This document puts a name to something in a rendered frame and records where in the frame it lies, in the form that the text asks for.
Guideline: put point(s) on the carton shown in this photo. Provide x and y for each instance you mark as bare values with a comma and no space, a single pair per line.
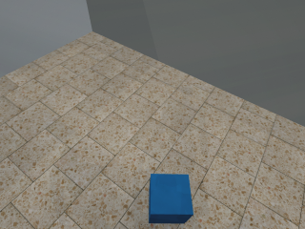
170,198

